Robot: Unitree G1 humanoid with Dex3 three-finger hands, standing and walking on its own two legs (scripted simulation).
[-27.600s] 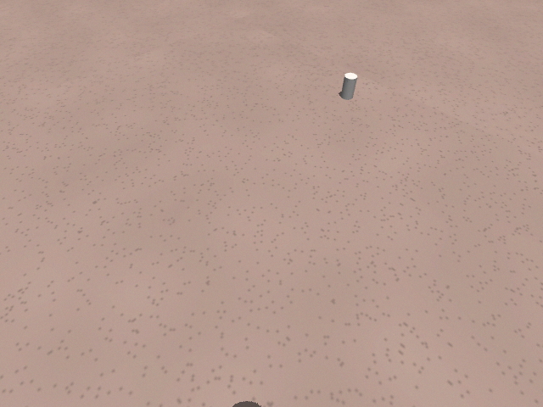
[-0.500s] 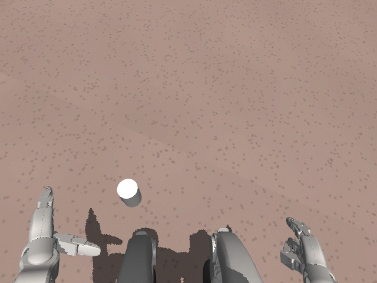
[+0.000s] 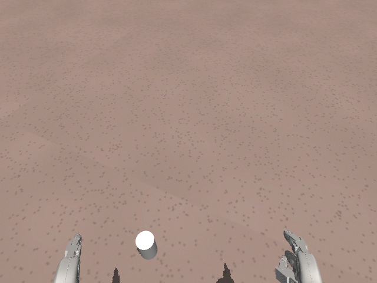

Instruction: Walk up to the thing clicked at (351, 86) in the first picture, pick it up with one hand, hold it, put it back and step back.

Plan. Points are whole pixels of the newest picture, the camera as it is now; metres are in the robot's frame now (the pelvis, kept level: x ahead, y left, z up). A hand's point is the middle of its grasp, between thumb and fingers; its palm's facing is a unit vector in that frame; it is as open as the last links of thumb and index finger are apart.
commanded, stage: home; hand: left
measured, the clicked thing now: (147, 245) +0.42 +0.19 -0.64
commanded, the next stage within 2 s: stand in 1.56 s
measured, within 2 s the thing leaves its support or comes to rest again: neither
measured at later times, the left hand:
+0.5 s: hand (109, 277) +0.17 +0.17 -0.05, palm faces +0.12 -0.95 -0.28, open 17.7 cm
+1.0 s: hand out of the picture +0.16 +0.17 -0.05, palm faces +0.12 -0.95 -0.28, open 17.7 cm
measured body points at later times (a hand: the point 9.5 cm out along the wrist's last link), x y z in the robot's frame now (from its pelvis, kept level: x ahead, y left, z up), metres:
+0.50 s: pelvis +0.00 -0.02 +0.01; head +0.02 -0.02 +0.46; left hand +0.16 +0.22 -0.03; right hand +0.16 -0.26 -0.07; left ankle +0.00 +0.12 -0.68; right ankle +0.01 -0.14 -0.68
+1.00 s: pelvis -0.01 -0.02 +0.01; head +0.00 -0.02 +0.46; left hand +0.15 +0.22 -0.03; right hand +0.16 -0.25 -0.06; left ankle +0.00 +0.12 -0.68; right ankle +0.01 -0.14 -0.68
